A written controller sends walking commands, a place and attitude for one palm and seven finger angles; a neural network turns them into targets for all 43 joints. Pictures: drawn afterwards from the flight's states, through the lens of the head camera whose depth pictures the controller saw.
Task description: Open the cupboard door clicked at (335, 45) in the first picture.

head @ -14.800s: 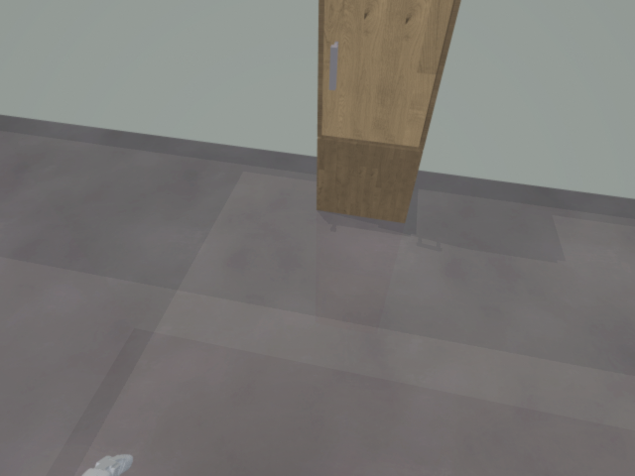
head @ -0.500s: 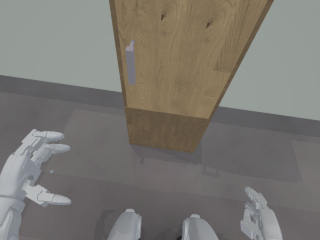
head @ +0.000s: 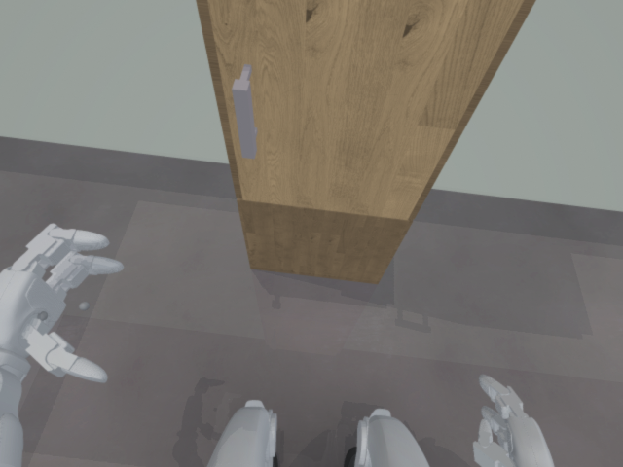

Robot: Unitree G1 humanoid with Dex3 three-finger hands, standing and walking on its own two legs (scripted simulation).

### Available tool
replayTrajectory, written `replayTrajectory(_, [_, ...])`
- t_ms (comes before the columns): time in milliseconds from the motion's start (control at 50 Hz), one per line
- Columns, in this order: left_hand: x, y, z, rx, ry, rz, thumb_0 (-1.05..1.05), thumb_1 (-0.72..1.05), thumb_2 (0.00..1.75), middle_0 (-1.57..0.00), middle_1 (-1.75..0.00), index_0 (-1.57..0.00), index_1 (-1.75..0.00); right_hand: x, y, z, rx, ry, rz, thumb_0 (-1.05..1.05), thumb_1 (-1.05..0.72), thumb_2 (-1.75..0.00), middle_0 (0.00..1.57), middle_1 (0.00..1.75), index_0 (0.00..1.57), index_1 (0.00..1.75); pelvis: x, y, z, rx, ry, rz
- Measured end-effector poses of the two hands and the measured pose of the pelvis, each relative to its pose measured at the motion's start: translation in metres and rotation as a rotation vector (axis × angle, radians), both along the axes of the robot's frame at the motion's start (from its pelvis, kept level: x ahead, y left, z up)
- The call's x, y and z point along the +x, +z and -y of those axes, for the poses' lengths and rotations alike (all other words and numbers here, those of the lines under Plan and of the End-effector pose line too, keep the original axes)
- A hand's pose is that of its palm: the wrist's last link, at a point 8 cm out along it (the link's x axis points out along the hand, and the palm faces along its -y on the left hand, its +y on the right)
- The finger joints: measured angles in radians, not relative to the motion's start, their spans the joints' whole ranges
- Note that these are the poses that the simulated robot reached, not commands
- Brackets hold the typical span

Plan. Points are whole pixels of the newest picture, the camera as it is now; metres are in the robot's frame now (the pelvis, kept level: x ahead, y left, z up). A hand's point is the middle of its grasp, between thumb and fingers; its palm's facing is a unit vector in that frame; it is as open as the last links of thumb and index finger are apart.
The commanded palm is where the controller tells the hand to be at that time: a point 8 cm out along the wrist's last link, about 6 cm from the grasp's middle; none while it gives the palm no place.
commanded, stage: raise the hand with hooked fingers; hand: left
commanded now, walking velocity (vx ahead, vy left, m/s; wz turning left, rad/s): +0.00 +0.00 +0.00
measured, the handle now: (248, 113) +0.60 +0.14 +0.03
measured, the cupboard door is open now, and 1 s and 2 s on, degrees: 0 0 0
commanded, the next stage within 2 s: move the hooked fingers beside the handle in 0.34 s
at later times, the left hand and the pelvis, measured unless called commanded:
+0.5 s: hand (87, 312) +0.27 +0.27 +0.04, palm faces -0.04 -1.00 -0.05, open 14.0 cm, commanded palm +0.27 +0.31 +0.04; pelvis +0.00 -0.01 +0.00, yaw +0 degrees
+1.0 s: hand (131, 242) +0.36 +0.25 +0.04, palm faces -0.06 -1.00 -0.04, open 14.0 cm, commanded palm +0.35 +0.29 +0.04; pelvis +0.00 -0.01 +0.00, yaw +0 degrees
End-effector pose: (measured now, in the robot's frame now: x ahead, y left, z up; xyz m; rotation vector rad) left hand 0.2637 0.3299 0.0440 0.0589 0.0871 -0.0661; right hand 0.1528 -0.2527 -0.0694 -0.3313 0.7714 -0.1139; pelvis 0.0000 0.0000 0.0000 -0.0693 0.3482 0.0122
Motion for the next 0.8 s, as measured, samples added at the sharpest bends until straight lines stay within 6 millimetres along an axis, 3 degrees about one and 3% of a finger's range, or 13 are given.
replayTrajectory(220, [-0.003,-0.007,0.005,-0.011,0.024,0.013,-0.01,-0.49,0.3,-0.3,-1.2,-0.3,-1.2,0.002,0.001,0.006,-0.009,-0.002,0.002,0.01,-0.9,-0.9,0.21,0.3,0.2,0.3,-0.001,-0.002,0.005,0.002,0.003,0.002])
replayTrajectory(520, [-0.008,-0.001,0.007,-0.009,0.028,0.028,-0.01,-0.5,0.3,-0.3,-1.2,-0.3,-1.2,0.005,0.0,0.002,0.009,0.012,0.022,0.01,-0.9,-0.9,0.21,0.3,0.2,0.3,-0.005,-0.002,0.008,0.003,0.009,0.012])
replayTrajectory(660, [0.022,-0.01,0.019,-0.027,-0.005,0.043,-0.01,-0.5,0.3,-0.3,-1.2,-0.3,-1.2,-0.002,-0.009,0.007,-0.019,0.003,-0.007,0.01,-0.9,-0.9,0.21,0.3,0.2,0.3,-0.009,-0.008,0.009,0.002,0.011,0.005])
replayTrajectory(800, [0.058,-0.004,0.026,-0.022,-0.022,0.051,-0.01,-0.5,0.3,-0.3,-1.2,-0.3,-1.2,-0.021,-0.011,0.012,-0.017,-0.053,-0.06,0.01,-0.9,-0.9,0.21,0.3,0.2,0.3,-0.009,-0.006,0.01,0.007,-0.004,-0.009])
